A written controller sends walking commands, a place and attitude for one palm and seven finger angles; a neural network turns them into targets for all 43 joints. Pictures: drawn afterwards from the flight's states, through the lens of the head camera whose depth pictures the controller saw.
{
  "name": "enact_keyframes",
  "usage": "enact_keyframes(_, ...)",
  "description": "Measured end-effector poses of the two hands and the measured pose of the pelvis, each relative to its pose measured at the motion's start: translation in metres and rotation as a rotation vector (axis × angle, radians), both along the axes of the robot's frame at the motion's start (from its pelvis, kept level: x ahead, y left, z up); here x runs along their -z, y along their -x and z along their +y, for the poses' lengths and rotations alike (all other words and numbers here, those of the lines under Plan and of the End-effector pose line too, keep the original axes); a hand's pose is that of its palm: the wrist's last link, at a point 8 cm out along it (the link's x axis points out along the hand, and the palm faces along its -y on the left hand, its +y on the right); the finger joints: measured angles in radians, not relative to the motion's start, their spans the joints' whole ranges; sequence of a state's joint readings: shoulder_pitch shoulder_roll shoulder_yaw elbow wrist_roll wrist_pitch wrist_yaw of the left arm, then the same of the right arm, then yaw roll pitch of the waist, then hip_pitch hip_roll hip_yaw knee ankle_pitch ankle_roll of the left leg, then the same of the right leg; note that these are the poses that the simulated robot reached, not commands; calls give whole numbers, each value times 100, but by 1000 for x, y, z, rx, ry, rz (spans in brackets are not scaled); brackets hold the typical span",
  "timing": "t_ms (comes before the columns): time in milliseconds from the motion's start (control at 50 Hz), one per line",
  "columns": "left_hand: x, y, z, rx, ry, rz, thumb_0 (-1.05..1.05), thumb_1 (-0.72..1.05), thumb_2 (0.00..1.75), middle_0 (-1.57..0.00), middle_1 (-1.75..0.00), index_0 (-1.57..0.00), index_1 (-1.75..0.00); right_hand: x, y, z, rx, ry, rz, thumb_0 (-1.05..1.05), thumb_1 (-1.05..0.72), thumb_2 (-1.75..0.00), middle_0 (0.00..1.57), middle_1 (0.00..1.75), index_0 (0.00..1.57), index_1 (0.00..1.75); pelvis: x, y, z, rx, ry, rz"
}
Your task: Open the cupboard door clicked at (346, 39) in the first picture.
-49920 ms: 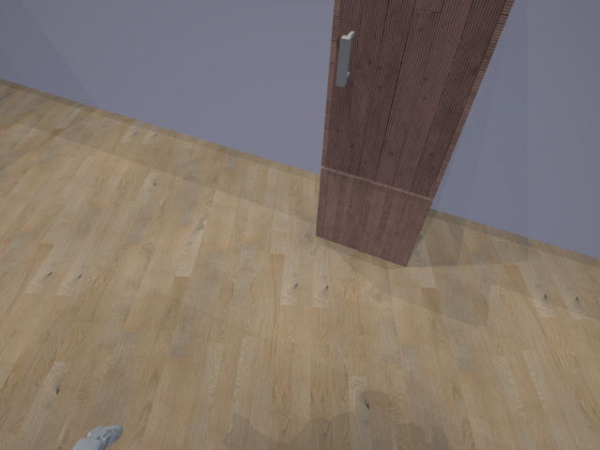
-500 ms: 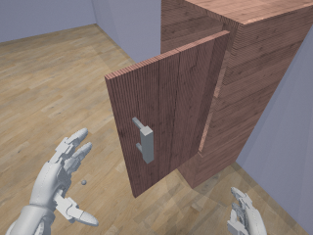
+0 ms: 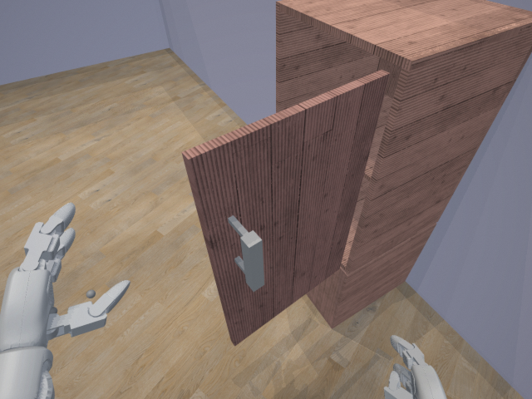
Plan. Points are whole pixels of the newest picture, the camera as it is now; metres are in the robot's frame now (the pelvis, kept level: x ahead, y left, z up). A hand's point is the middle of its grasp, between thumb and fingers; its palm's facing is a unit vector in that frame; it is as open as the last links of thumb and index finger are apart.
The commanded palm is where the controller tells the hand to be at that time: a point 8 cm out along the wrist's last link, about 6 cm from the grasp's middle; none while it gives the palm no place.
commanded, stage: draw the hand back to the body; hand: left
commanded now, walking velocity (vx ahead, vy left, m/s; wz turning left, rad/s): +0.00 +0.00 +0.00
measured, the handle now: (245, 253) +0.32 +0.08 +0.05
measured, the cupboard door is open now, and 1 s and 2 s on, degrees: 96 96 96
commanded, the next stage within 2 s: step back with the hand held close in 0.58 s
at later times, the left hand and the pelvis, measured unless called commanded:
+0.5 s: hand (81, 293) +0.19 +0.24 +0.14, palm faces +0.44 -0.81 -0.40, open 7.5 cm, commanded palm +0.14 +0.28 +0.16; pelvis +0.00 -0.02 +0.00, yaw +0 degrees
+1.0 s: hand (74, 303) +0.17 +0.24 +0.15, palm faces +0.31 -0.79 -0.52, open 7.4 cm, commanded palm +0.11 +0.29 +0.17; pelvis -0.04 -0.01 +0.00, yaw -1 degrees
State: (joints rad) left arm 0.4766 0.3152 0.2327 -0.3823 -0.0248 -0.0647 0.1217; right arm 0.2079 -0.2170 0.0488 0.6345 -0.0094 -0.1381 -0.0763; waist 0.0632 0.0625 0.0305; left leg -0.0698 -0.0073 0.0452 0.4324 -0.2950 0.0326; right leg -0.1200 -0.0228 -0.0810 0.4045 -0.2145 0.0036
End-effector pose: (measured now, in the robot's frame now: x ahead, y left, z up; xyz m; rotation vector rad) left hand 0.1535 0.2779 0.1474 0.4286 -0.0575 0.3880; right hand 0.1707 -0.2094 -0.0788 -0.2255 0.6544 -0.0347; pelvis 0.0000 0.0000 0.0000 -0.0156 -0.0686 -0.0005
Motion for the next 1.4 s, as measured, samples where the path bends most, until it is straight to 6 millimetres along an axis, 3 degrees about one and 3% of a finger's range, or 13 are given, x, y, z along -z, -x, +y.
enact_keyframes(260,-23,6,13,-68,-62,-63,1,69,82,-20,-30,-20,-30,-3,-7,-18,18,12,7,1,-91,-90,20,30,20,30,-2,-2,-9,4,0,-15)
enact_keyframes(380,-16,8,9,-80,-31,-51,1,82,87,-21,-30,-21,-30,-3,-6,-23,20,11,11,1,-91,-90,20,30,20,30,-3,2,-13,3,-2,-19)
enact_keyframes(480,-12,9,0,-57,-19,-36,2,86,89,-21,-30,-21,-30,-3,-1,-26,25,11,10,1,-91,-90,20,30,20,30,-3,4,-16,4,-3,-22)
enact_keyframes(780,-30,15,-1,-39,-88,-93,2,88,90,-21,-30,-21,-30,-1,12,-29,39,-5,18,1,-91,-90,20,30,20,30,-3,14,-20,4,2,-6)
enact_keyframes(960,-24,15,-1,61,-148,-17,2,89,90,-21,-30,-21,-30,-1,35,-44,126,40,65,1,-91,-90,20,30,20,30,-1,32,-9,21,-3,63)
enact_keyframes(1080,-24,30,8,93,-183,-14,2,88,90,-21,-30,-22,-30,-1,58,-43,176,59,87,1,-91,-90,20,30,20,30,3,48,-1,26,-10,69)
enact_keyframes(1240,-22,62,23,65,-200,-89,2,88,90,-21,-30,-22,-30,-2,86,-28,152,76,65,1,-91,-90,20,30,20,30,11,76,8,22,-13,58)
enact_keyframes(1400,-23,98,27,-5,-233,-174,2,88,90,-21,-30,-21,-30,10,105,-16,85,64,53,1,-90,-90,20,30,20,30,22,98,4,-23,-6,36)
